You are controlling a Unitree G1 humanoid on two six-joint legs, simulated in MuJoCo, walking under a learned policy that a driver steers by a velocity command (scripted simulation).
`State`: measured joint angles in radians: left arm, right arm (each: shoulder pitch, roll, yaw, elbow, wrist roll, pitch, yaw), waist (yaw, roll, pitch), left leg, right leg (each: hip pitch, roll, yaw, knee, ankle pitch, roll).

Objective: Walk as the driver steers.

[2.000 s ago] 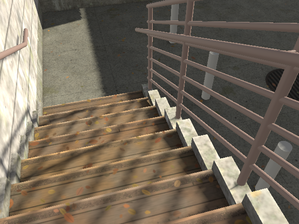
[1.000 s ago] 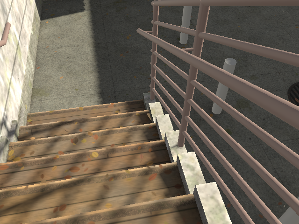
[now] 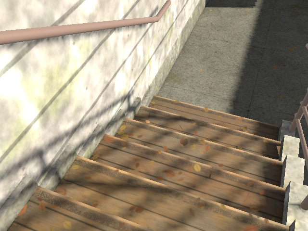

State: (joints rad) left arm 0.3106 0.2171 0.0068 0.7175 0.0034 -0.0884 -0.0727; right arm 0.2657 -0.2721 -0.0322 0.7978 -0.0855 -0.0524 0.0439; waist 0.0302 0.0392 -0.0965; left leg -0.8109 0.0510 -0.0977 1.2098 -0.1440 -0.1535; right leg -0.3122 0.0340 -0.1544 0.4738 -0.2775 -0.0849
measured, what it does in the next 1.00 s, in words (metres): goes down, turning right: left foot, then right foot 0.16 m lower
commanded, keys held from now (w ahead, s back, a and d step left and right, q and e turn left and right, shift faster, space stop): w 0.16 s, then w+e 0.84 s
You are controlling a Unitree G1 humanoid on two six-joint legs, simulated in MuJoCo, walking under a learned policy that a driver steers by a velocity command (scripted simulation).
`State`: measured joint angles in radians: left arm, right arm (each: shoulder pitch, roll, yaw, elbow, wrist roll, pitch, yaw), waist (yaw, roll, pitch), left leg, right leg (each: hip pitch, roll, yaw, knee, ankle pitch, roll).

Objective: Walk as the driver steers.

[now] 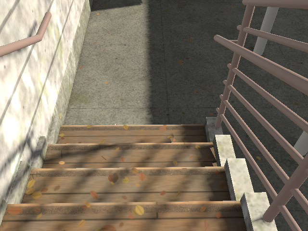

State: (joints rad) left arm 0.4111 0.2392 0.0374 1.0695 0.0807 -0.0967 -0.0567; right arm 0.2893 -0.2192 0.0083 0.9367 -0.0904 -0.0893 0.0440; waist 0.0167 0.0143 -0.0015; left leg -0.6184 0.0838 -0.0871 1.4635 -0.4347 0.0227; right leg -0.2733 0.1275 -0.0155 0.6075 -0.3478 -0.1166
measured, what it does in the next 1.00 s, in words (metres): goes down: left foot 0.16 m lower, then right foot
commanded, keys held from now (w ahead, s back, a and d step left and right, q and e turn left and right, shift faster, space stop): w+e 0.30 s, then w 0.36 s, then w+q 0.34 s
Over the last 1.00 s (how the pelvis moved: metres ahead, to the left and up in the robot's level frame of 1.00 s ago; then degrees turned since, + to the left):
0.40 -0.01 -0.18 -22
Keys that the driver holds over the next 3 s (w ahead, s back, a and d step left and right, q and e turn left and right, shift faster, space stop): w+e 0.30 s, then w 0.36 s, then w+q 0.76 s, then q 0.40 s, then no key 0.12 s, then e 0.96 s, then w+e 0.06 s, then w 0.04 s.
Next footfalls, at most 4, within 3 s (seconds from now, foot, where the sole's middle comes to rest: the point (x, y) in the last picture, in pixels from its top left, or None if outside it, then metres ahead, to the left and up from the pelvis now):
0.26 left None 0.29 0.16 -0.92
0.70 right None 0.43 -0.11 -0.92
1.06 left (144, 219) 0.69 0.08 -1.09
1.48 right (181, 183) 1.00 -0.15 -1.25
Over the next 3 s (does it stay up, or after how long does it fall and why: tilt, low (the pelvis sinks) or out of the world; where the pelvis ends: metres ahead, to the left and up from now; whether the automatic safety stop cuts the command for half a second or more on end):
stays up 0.98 -0.02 -0.49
